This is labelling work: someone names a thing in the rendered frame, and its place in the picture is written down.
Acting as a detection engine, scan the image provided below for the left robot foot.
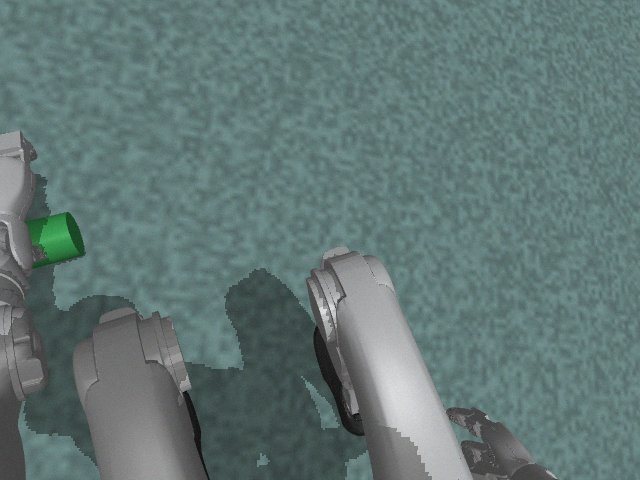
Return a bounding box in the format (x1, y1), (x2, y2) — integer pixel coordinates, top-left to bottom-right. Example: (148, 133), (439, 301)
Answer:
(183, 391), (210, 480)

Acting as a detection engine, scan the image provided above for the left robot arm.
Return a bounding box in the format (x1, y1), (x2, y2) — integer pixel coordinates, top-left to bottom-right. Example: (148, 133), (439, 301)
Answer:
(0, 214), (48, 480)

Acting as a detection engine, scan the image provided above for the right robot foot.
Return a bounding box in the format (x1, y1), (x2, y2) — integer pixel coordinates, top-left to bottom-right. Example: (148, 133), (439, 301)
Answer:
(313, 326), (365, 436)

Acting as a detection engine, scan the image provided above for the right robot arm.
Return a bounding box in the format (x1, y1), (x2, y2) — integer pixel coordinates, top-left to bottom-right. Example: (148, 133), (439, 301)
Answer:
(510, 464), (558, 480)

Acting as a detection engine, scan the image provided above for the left robot hand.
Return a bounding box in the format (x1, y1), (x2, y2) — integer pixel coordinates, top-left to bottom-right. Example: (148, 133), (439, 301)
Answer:
(0, 131), (48, 263)

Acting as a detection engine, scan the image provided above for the right robot hand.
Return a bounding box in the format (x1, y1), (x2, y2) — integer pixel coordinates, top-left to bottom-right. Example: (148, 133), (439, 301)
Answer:
(446, 407), (537, 480)

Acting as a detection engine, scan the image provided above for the can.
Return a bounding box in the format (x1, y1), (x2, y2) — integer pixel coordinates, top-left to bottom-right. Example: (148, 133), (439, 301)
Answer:
(25, 212), (85, 269)

